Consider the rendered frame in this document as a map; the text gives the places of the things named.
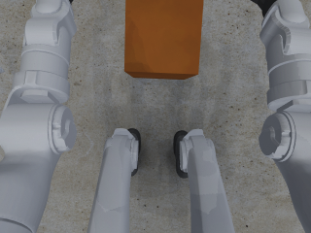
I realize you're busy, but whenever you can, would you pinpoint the robot left forearm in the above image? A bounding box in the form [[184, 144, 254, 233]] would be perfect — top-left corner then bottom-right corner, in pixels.
[[0, 0, 77, 148]]

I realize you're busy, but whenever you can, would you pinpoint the left robot thigh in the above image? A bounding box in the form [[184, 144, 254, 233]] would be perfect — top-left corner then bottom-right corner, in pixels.
[[86, 134, 139, 233]]

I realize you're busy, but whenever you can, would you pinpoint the robot thigh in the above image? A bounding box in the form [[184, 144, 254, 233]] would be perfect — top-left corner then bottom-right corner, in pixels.
[[86, 134, 139, 233], [179, 135, 235, 233]]

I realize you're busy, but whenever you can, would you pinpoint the robot right forearm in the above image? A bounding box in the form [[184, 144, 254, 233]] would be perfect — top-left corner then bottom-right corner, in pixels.
[[259, 0, 311, 113]]

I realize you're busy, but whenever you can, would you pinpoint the right robot thigh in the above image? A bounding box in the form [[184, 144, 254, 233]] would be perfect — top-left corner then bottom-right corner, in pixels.
[[179, 135, 235, 233]]

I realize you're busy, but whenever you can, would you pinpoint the right robot hand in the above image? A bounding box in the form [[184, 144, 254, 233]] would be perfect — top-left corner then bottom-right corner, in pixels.
[[251, 0, 277, 17]]

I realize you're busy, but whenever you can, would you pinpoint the robot left upper arm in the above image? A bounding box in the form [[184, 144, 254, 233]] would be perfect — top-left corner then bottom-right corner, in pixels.
[[0, 103, 77, 233]]

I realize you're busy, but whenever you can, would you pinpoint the carton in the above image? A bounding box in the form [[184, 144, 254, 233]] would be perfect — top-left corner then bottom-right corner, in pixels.
[[124, 0, 204, 80]]

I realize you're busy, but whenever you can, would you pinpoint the robot right upper arm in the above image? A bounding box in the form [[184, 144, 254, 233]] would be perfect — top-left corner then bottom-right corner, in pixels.
[[259, 111, 311, 233]]

